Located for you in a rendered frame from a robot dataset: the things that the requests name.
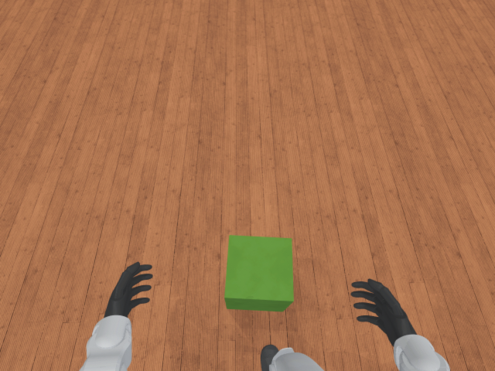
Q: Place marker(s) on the robot right foot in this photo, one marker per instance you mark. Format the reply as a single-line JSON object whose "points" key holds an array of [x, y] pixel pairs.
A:
{"points": [[267, 355]]}

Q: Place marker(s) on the robot left forearm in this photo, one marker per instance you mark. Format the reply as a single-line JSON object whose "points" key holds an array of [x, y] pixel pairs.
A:
{"points": [[109, 347]]}

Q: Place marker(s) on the robot right hand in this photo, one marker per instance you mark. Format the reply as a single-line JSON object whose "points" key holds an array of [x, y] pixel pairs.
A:
{"points": [[392, 319]]}

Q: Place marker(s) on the robot left hand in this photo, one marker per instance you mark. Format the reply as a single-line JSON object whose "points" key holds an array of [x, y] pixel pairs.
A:
{"points": [[120, 302]]}

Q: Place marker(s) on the robot right thigh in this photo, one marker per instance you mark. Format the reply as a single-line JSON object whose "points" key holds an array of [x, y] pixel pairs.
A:
{"points": [[294, 361]]}

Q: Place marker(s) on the carton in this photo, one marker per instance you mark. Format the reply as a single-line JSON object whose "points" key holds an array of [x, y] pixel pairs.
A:
{"points": [[259, 273]]}

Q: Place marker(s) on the robot right forearm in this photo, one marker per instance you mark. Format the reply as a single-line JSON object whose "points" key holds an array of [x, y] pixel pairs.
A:
{"points": [[416, 353]]}

